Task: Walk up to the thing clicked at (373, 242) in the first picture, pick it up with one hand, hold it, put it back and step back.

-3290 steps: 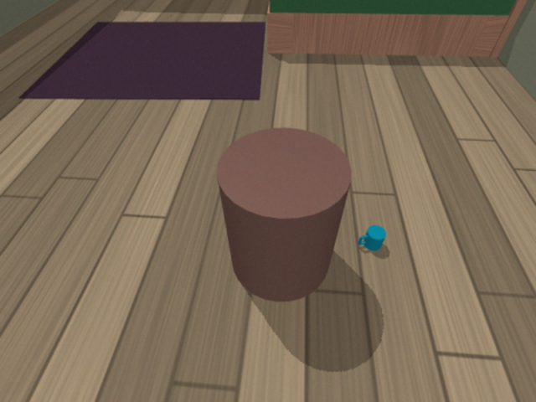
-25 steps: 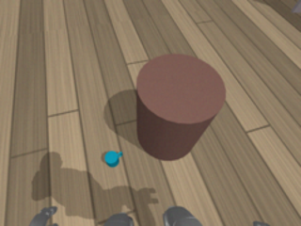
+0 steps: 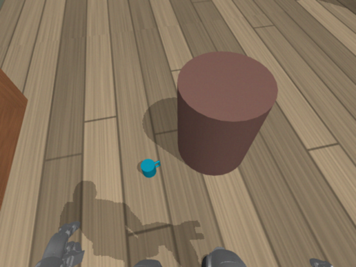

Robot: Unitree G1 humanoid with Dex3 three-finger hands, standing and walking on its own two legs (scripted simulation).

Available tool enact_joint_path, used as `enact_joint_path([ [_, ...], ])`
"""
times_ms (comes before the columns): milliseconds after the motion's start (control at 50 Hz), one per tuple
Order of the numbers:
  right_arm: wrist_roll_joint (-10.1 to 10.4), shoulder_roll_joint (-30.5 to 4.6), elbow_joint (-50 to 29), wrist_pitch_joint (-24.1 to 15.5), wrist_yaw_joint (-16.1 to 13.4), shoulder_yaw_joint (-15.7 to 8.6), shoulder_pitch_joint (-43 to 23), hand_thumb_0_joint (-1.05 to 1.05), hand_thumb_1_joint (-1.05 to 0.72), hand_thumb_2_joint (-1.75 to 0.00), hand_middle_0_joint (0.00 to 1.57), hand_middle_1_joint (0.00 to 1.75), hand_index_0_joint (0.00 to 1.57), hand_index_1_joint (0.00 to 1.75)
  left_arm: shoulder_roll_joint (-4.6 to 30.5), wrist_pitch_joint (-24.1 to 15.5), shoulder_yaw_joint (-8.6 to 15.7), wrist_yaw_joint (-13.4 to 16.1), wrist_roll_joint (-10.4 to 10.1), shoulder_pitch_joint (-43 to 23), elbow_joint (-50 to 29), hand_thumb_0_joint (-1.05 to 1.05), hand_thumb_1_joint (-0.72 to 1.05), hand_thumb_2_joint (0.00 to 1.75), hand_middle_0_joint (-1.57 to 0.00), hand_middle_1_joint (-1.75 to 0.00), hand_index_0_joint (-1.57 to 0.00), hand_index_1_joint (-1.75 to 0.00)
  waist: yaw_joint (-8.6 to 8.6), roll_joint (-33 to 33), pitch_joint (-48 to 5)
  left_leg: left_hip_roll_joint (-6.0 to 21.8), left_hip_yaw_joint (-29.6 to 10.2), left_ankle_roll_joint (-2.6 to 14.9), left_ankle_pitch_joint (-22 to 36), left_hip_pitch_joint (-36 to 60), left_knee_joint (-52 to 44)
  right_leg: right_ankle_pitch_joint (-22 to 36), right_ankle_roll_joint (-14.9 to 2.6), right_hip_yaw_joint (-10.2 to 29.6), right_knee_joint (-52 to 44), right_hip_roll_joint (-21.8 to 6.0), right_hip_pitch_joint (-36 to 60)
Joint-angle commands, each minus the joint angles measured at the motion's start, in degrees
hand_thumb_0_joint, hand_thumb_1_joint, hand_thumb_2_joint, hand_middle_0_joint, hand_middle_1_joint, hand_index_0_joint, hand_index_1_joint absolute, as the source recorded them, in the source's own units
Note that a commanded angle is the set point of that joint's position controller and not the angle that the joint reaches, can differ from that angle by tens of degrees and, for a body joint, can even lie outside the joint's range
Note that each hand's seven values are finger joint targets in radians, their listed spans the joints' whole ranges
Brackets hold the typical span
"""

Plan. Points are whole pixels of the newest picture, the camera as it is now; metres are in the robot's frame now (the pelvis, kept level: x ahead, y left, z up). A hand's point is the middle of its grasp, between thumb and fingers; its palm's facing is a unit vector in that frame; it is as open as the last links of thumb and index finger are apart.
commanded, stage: walk up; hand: left
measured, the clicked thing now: (151, 167) +0.65 +0.20 -0.71
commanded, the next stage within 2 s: stand in 1.26 s
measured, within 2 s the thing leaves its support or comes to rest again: neither
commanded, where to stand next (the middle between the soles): +0.25 -0.02 m, yaw +0 degrees
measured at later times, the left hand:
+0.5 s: hand out of the picture -0.05 +0.24 -0.13, palm faces -0.03 -0.92 -0.39, open 7.4 cm
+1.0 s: hand out of the picture +0.01 +0.24 -0.13, palm faces +0.01 -0.93 -0.35, open 7.4 cm
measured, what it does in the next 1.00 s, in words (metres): steps on the spot: right foot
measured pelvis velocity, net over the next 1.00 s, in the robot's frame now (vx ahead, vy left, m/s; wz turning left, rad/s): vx -0.09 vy -0.01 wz -0.02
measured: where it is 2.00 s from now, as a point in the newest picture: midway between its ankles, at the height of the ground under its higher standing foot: outside the picture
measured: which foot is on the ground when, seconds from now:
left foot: down 0.00-1.00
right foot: down 0.00-0.02, up 0.04-0.32, down 0.34-1.00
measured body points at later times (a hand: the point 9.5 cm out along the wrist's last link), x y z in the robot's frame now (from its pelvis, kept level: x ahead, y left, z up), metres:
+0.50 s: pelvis -0.10 -0.03 +0.01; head -0.09 -0.04 +0.46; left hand -0.05 +0.29 -0.10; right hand -0.03 -0.35 -0.11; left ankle -0.06 +0.11 -0.69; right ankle -0.13 -0.15 -0.72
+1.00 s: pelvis -0.09 -0.01 +0.02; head -0.08 -0.01 +0.47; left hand +0.01 +0.29 -0.10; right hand +0.00 -0.32 -0.10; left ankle -0.08 +0.11 -0.72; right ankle -0.13 -0.15 -0.72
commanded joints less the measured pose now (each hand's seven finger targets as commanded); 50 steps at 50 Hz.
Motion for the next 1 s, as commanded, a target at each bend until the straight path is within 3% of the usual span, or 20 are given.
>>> enact_joint_path([
  [0, -1.84, -18.22, -3.54, -1.94, -0.19, -5.57, 2.61, 0.0, -0.9, -0.9, 0.2, 0.3, 0.2, 0.3, 8.56, 0.46, 3.04, 0.26, -0.89, 1.51, -4.43, 0.0, 0.9, 0.9, -0.2, -0.3, -0.2, -0.3, -0.17, 14.01, -12.89, 20.92, -26.2, 10.05, 25.75, 8.7, -21.13, -13.01, -0.64, 4.73, 14.07, 5.37, -8.4],
  [20, -1.19, -21.99, -4.98, -1.87, 0.11, -6.58, 2.22, 0.0, -0.9, -0.9, 0.2, 0.3, 0.2, 0.3, 12.34, 0.55, 4.67, 1.27, 0.05, -2.13, -4.39, 0.0, 0.9, 0.9, -0.2, -0.3, -0.2, -0.3, -3.74, 13.01, -12.73, 28.35, -31.45, 18.07, 32.78, -0.88, -20.66, -24.28, 0.27, 11.12, 25.93, 6.77, -3.61],
  [100, -1.05, -13.15, -4.96, -2.72, -1.08, -4.17, -4.38, 0.0, -0.9, -0.9, 0.2, 0.3, 0.2, 0.3, 12.26, 0.39, 5.3, 0.75, -0.89, 4.63, 0.86, 0.0, 0.9, 0.9, -0.2, -0.3, -0.2, -0.3, 2.18, 5.63, -9.34, 17.62, -12.23, 12.51, 31.88, 1.48, -15.87, -12.31, 0.09, 15.18, 35.58, 7.44, -6.21],
  [220, -1.62, -13.11, -4.29, -3.02, 0.54, -4.45, -0.54, 0.0, -0.9, -0.9, 0.2, 0.3, 0.2, 0.3, 11.21, -2.03, 3.82, -1.33, -0.47, 3.36, 2.86, 0.0, 0.9, 0.9, -0.2, -0.3, -0.2, -0.3, -3.02, 11.69, -9.95, 14.77, -10.36, 12.2, -0.13, 7.01, -18.97, -14.22, 2.33, 7.38, 6.0, 3.86, -0.17],
  [260, -2.02, -13.79, -4.27, -2.36, 1.15, -4.35, -0.9, 0.0, -0.9, -0.9, 0.2, 0.3, 0.2, 0.3, 11.23, -3.16, 4.02, -1.23, -0.45, 5.31, 5.4, 0.0, 0.9, 0.9, -0.2, -0.3, -0.2, -0.3, -2.55, 13.32, -10.39, 14.41, -9.92, 12.04, -2.5, 3.19, -17.94, -16.39, 1.31, 3.87, -3.62, 3.77, 7.05],
  [300, -1.25, -13.33, -4.35, -1.49, 1.55, -3.95, -3.57, 0.0, -0.9, -0.9, 0.2, 0.3, 0.2, 0.3, 9.76, -4.32, 3.93, -0.64, -0.32, 12.49, 10.02, 0.0, 0.9, 0.9, -0.2, -0.3, -0.2, -0.3, 1.88, 11.02, -10.12, 12.86, -6.23, 9.45, 4.84, -2.08, -11.19, -4.29, -0.78, 1.87, -20.64, 4.22, 16.5],
  [320, -0.67, -10.07, -4.66, -1.38, 1.57, -3.02, -2.87, 0.0, -0.9, -0.9, 0.2, 0.3, 0.2, 0.3, 12.9, -4.9, 4.9, -0.37, 0.43, 12.69, 10.72, 0.0, 0.9, 0.9, -0.2, -0.3, -0.2, -0.3, 1.74, 3.89, -9.57, 9.68, -3.92, 5.91, 5.2, -8.8, -4.0, -4.1, -2.08, 10.26, -20.67, 1.42, 20.47],
  [340, 0.15, -5.8, -5.96, -1.57, 1.79, -1.58, -2.96, 0.0, -0.9, -0.9, 0.2, 0.3, 0.2, 0.3, 16.76, -5.5, 5.67, -0.15, 1.15, 11.01, 9.32, 0.0, 0.9, 0.9, -0.2, -0.3, -0.2, -0.3, 1.47, -8.52, -8.36, 2.66, -1.29, 1.21, -2.81, -18.81, 2.48, -13.29, -6.08, 30.4, -24.8, -10.38, 19.72],
  [360, 0.09, -9.17, -5.0, -1.25, 0.91, -2.89, -5.14, 0.0, -0.9, -0.9, 0.2, 0.3, 0.2, 0.3, 21.24, -5.28, 6.05, -0.26, 1.01, 6.39, 7.71, 0.0, 0.9, 0.9, -0.2, -0.3, -0.2, -0.3, 2.61, -9.26, -5.27, 2.09, -6.31, 0.14, -9.99, -10.88, 9.41, -20.54, -13.08, 37.05, -26.88, -19.02, 2.45],
  [420, 1.01, -9.44, -1.25, -1.98, 1.49, -3.0, -1.45, 0.0, -0.9, -0.9, 0.2, 0.3, 0.2, 0.3, 14.77, -6.25, 4.42, -0.01, 0.32, 0.7, 6.84, 0.0, 0.9, 0.9, -0.2, -0.3, -0.2, -0.3, -0.51, -5.19, -2.71, 1.41, -7.09, -0.05, -2.37, -9.83, 10.29, -7.36, -9.4, 22.28, -22.79, -11.5, 6.11],
  [500, -0.02, -9.21, -0.32, -2.84, 2.12, -2.78, -1.87, 0.0, -0.9, -0.9, 0.2, 0.3, 0.2, 0.3, 15.52, -6.31, 4.64, -0.43, 0.51, 4.03, 7.78, 0.0, 0.9, 0.9, -0.2, -0.3, -0.2, -0.3, 1.82, -10.2, -4.35, 1.99, -2.8, -0.31, -3.02, -7.45, 0.29, -2.42, -8.62, 18.79, -21.53, -11.02, 10.39],
  [560, -0.16, -7.99, 2.45, -3.7, 2.19, -3.12, 2.54, 0.0, -0.9, -0.9, 0.2, 0.3, 0.2, 0.3, 14.67, -5.14, 3.87, -0.71, -0.31, 1.3, 7.45, 0.0, 0.9, 0.9, -0.2, -0.3, -0.2, -0.3, -1.05, -8.66, -6.98, 0.13, 1.11, 0.57, 5.96, 4.5, -15.95, 2.14, -6.53, 13.34, -15.38, -8.73, 7.79],
  [580, -0.52, -8.62, 3.01, -4.12, 1.9, -3.65, 3.3, 0.0, -0.9, -0.9, 0.2, 0.3, 0.2, 0.3, 12.51, -4.82, 2.92, -0.76, -0.44, 1.91, 7.5, 0.0, 0.9, 0.9, -0.2, -0.3, -0.2, -0.3, -1.52, -6.55, -8.15, 1.35, -1.97, 1.21, 10.02, 9.94, -18.8, 5.76, -4.69, 11.25, -11.47, -6.91, 5.06],
  [600, -0.84, -10.94, 2.85, -4.5, 1.64, -3.99, 2.48, 0.0, -0.9, -0.9, 0.2, 0.3, 0.2, 0.3, 9.67, -4.8, 2.01, -0.81, -1.23, 2.15, 7.76, 0.0, 0.9, 0.9, -0.2, -0.3, -0.2, -0.3, -0.95, 1.67, -9.21, 9.56, -14.65, 3.89, 11.03, 10.67, -20.96, 3.17, -1.42, 6.98, -6.66, -2.1, 1.75],
  [640, -0.44, -14.53, 2.03, -4.44, 2.11, -4.16, -0.85, 0.0, -0.9, -0.9, 0.2, 0.3, 0.2, 0.3, 11.92, -4.44, 2.97, -0.49, -1.54, 3.08, 9.87, 0.0, 0.9, 0.9, -0.2, -0.3, -0.2, -0.3, 0.73, 5.19, -8.33, 17.69, -24.33, 12.14, -3.91, -2.03, -24.81, -13.71, -0.53, 4.08, 0.04, 1.49, 9.28],
  [720, 0.28, -9.44, 2.22, -4.22, 2.08, -1.99, -4.77, 0.0, -0.9, -0.9, 0.2, 0.3, 0.2, 0.3, 11.67, -6.16, 2.66, -0.26, -1.12, 5.23, 12.11, 0.0, 0.9, 0.9, -0.2, -0.3, -0.2, -0.3, 2.72, 6.01, -10.17, 8.21, -9.94, 3.82, 17.64, -3.59, -15.17, 2.62, -1.95, 8.67, -16.97, -1.34, 18.95],
  [760, 0.47, -8.42, 2.78, -3.94, 2.06, -1.99, -3.39, 0.0, -0.9, -0.9, 0.2, 0.3, 0.2, 0.3, 15.1, -6.4, 3.17, -0.21, -0.77, 4.16, 12.71, 0.0, 0.9, 0.9, -0.2, -0.3, -0.2, -0.3, 0.99, 1.41, -9.78, 3.85, -5.52, 1.68, 12.37, -4.65, -10.19, 1.56, -5.16, 15.5, -19.2, -6.89, 18.25],
  [800, 0.12, -8.22, 4.47, -3.91, 1.87, -1.93, -1.43, 0.0, -0.9, -0.9, 0.2, 0.3, 0.2, 0.3, 15.29, -6.29, 2.8, -0.25, -0.7, 0.6, 11.75, 0.0, 0.9, 0.9, -0.2, -0.3, -0.2, -0.3, -0.43, -0.58, -8.67, 3.23, -3.7, 1.45, 11.89, -1.37, -9.9, 3.01, -6.61, 15.76, -18.36, -9.2, 14.38],
  [880, 0.19, -9.21, 5.38, -4.58, 2.01, -2.04, -2.9, 0.0, -0.9, -0.9, 0.2, 0.3, 0.2, 0.3, 12.38, -6.01, 1.89, -0.18, -1.38, -1.31, 12.59, 0.0, 0.9, 0.9, -0.2, -0.3, -0.2, -0.3, 0.01, 0.03, -9.56, 8.04, -8.91, 4.36, 25.36, 2.92, -14.58, 8.65, -2.29, 6.86, -14.5, -2.51, 13.48],
  [980, 0.3, -9.13, 6.21, -4.4, 1.68, -1.91, -4.63, 0.0, -0.9, -0.9, 0.2, 0.3, 0.2, 0.3, 12.4, -5.93, 1.65, -0.03, -1.6, -0.96, 14.13, 0.0, 0.9, 0.9, -0.2, -0.3, -0.2, -0.3, 0.34, 1.51, -13.04, 7.4, -7.01, 3.94, 29.59, 4.07, -13.93, 13.6, -2.0, 6.72, -14.95, -3.15, 18.58],
])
